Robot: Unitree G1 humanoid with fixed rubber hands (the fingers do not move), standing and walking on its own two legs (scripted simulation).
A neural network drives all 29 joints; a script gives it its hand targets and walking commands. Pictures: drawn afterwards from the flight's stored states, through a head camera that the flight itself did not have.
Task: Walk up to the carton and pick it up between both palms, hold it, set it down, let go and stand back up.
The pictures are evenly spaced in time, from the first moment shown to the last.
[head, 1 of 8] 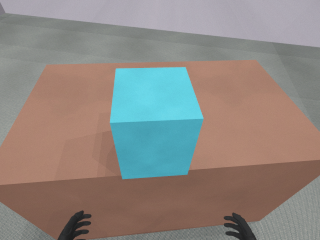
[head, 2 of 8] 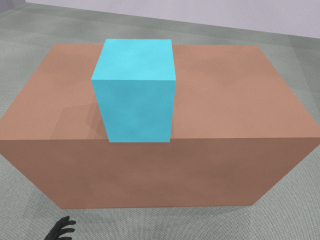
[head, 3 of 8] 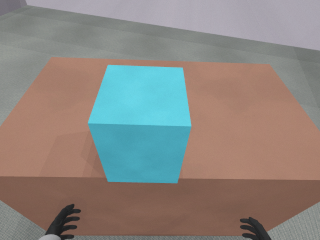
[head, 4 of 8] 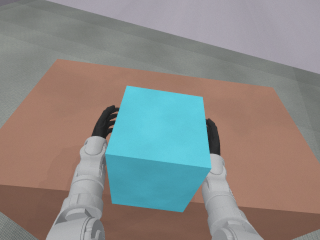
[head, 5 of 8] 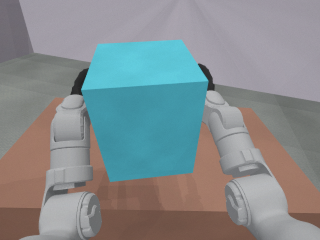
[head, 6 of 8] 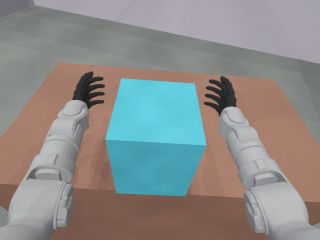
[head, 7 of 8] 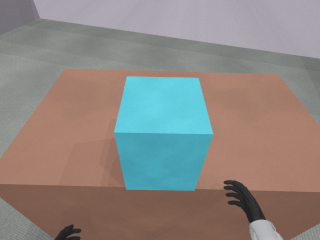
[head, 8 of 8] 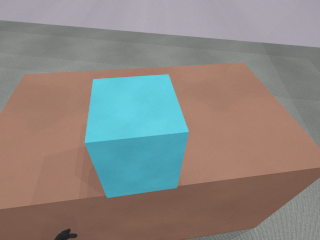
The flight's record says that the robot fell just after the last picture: no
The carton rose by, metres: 0.21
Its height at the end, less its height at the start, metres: +0.00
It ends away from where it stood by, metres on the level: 0.02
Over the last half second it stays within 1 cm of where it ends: yes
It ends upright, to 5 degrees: yes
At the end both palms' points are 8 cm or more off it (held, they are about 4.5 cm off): yes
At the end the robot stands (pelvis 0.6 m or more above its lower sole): yes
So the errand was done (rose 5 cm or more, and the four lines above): yes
